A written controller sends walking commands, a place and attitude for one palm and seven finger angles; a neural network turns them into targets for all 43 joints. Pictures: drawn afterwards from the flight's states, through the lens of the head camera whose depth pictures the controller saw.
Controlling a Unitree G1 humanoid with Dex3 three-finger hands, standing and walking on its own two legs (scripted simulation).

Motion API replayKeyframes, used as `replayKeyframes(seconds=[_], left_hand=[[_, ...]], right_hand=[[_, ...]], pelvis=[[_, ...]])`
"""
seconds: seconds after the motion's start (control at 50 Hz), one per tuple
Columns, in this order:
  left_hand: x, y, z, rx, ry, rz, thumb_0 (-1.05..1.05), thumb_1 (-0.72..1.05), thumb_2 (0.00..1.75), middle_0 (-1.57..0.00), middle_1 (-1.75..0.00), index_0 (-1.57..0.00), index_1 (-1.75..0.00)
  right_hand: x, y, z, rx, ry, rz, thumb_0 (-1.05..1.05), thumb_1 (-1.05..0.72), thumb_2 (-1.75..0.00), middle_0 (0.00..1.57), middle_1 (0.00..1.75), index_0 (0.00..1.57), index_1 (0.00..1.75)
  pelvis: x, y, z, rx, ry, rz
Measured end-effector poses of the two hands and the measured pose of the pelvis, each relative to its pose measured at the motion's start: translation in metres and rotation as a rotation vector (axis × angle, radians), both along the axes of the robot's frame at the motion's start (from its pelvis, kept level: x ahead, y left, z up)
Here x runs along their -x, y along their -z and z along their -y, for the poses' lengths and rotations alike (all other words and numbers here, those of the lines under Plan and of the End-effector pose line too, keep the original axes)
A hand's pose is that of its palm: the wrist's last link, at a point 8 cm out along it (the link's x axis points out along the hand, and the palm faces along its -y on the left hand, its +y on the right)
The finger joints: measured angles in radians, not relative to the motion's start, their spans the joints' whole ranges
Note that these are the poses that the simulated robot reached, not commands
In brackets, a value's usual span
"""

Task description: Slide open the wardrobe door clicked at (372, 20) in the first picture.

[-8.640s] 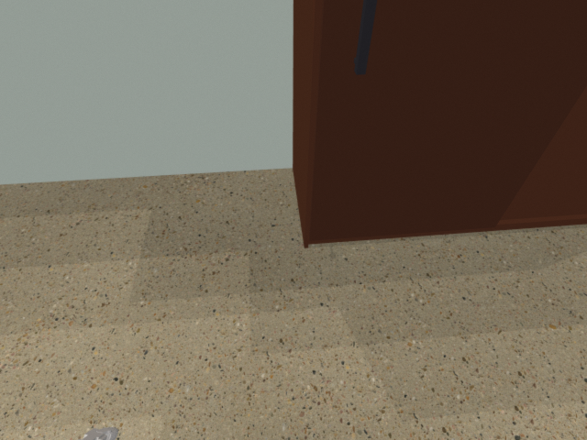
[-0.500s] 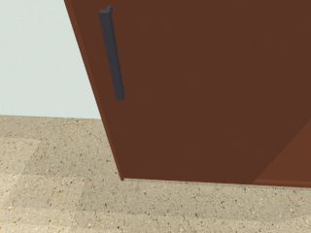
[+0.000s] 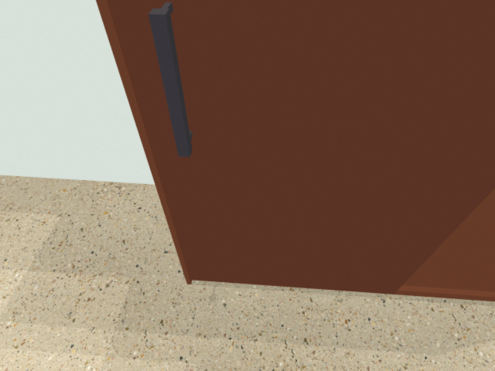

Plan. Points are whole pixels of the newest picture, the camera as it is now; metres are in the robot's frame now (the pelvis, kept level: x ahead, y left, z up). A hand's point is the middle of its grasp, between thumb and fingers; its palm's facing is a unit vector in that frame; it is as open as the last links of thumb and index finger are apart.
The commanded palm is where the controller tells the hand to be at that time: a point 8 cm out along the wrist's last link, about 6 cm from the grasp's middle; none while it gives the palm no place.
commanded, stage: come to a stop and stand still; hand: left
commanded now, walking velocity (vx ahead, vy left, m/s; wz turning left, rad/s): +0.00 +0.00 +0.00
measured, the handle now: (177, 89) +0.55 +0.16 +0.18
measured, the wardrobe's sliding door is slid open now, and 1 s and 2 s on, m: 0.00 0.00 0.00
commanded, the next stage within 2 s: look again from close up in 0.06 s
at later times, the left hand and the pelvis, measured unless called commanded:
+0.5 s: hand out of the picture -0.02 +0.24 -0.18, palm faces +0.04 -0.98 -0.20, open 7.4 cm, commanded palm none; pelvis -0.03 +0.05 -0.01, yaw +1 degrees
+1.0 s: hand out of the picture -0.05 +0.22 -0.18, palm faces +0.03 -0.99 -0.17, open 7.4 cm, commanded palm none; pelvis -0.03 +0.05 +0.00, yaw +1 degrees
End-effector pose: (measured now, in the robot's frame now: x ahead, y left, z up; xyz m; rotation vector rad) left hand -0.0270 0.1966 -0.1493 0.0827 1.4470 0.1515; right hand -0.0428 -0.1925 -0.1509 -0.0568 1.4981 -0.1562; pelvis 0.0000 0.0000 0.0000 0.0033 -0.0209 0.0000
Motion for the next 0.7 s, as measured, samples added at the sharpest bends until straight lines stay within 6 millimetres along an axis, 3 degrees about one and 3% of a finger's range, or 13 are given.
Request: replayKeyframes(seconds=[0.12, 0.22, 0.34, 0.52, 0.7], left_hand=[[-0.006, 0.001, -0.011, -0.025, 0.033, 0.035, 0.0, 0.91, 0.89, -0.2, -0.3, -0.2, -0.3], [-0.011, 0.008, -0.032, -0.027, 0.04, 0.084, 0.0, 0.91, 0.89, -0.2, -0.3, -0.2, -0.3], [-0.014, 0.008, -0.06, -0.041, 0.043, 0.136, 0.0, 0.91, 0.89, -0.2, -0.3, -0.2, -0.3], [0.003, 0.003, -0.089, -0.065, 0.037, 0.125, 0.0, 0.91, 0.89, -0.2, -0.3, -0.2, -0.3], [0.03, 0.001, -0.092, -0.062, 0.027, 0.055, 0.0, 0.91, 0.89, -0.2, -0.3, -0.2, -0.3]], right_hand=[[-0.021, 0.003, 0.005, 0.029, -0.024, 0.065, 0.01, -0.92, -0.9, 0.2, 0.3, 0.2, 0.3], [-0.038, -0.002, 0.009, 0.084, -0.029, 0.171, 0.01, -0.93, -0.9, 0.2, 0.3, 0.2, 0.3], [-0.051, -0.009, -0.001, 0.103, -0.072, 0.241, 0.01, -0.92, -0.9, 0.2, 0.3, 0.19, 0.3], [-0.046, -0.014, -0.014, 0.097, -0.102, 0.245, 0.0, -0.92, -0.9, 0.2, 0.3, 0.2, 0.3], [-0.033, -0.012, -0.018, 0.088, -0.104, 0.199, 0.0, -0.91, -0.9, 0.2, 0.3, 0.2, 0.3]], pelvis=[[0.002, 0.004, -0.009, 0.019, 0.009, -0.004], [0.008, 0.008, -0.022, 0.01, 0.003, 0.022], [0.019, 0.009, -0.038, 0.016, -0.005, 0.023], [0.028, 0.006, -0.053, 0.014, -0.013, 0.004], [0.031, 0.004, -0.056, 0.013, -0.014, -0.001]])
